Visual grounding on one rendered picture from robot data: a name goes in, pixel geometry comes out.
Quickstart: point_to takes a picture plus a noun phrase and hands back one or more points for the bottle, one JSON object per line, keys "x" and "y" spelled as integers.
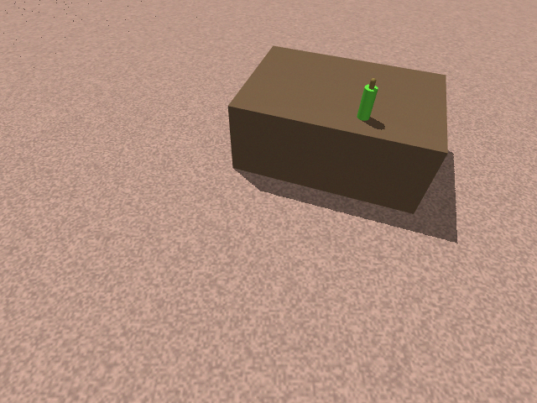
{"x": 368, "y": 98}

